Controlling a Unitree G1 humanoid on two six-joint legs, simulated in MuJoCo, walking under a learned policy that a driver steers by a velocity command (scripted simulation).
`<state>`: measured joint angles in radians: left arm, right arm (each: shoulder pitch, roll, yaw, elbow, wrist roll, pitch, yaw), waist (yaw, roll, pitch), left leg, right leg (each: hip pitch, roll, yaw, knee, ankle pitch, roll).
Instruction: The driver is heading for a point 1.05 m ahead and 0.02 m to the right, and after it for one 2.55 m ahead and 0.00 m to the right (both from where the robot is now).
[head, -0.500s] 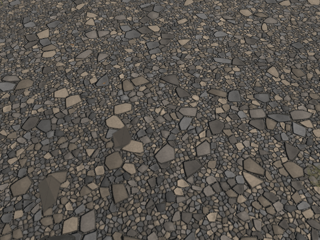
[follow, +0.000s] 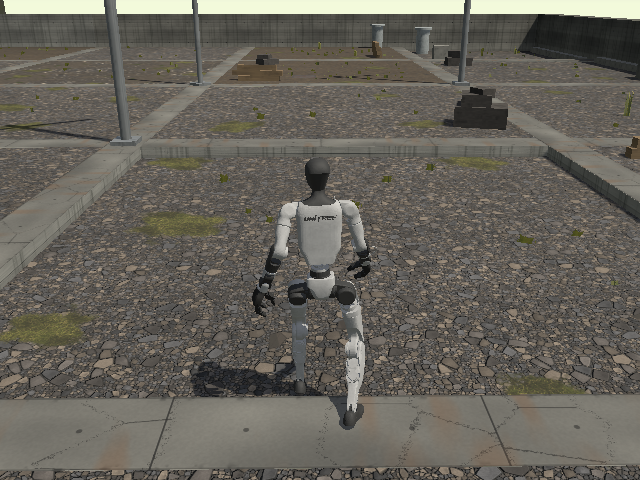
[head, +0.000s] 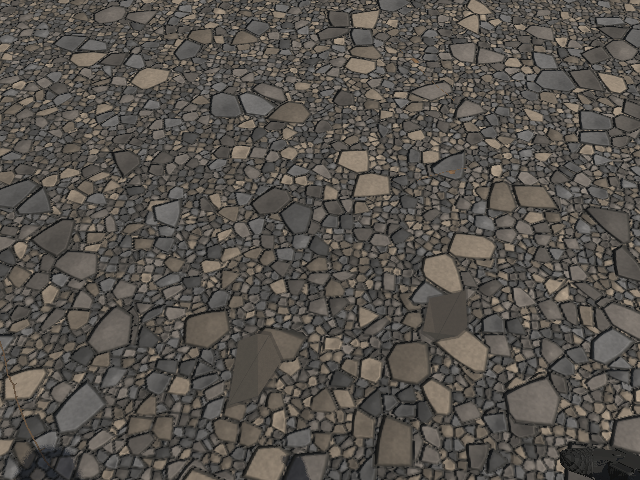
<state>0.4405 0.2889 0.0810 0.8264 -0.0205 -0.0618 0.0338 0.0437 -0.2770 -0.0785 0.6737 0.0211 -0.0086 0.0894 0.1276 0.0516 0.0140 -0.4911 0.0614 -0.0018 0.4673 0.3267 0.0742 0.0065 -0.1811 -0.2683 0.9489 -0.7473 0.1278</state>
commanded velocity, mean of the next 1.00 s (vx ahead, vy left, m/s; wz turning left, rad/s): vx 0.50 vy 0.00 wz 0.27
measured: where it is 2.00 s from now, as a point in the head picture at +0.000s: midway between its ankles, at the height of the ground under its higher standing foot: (312, 281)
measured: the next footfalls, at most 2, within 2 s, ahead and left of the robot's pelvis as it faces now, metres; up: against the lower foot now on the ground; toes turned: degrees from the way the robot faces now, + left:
left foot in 0.02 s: +0.14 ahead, +0.11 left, -0.15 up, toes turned +2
right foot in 0.40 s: +0.45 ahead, -0.06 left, -0.15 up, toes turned +16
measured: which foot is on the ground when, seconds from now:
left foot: up 0.00-0.00, down 0.02-0.42, up 0.44-0.90, down 0.92-1.00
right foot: down 0.00-0.02, up 0.04-0.38, down 0.40-0.94, up 0.96-1.00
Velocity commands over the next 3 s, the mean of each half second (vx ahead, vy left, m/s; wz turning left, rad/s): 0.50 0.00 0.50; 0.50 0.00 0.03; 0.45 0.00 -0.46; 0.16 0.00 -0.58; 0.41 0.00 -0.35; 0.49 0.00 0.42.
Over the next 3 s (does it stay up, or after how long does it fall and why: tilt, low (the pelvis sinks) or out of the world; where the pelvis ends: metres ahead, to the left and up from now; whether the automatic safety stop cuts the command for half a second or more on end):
stays up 1.34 -0.06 -0.05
